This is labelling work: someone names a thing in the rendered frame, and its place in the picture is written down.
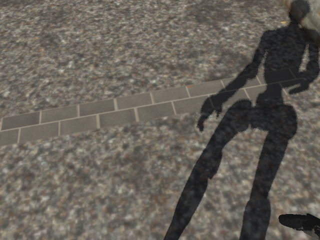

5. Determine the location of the right robot hand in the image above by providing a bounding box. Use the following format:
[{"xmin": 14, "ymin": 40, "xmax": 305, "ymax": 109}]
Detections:
[{"xmin": 278, "ymin": 213, "xmax": 320, "ymax": 240}]

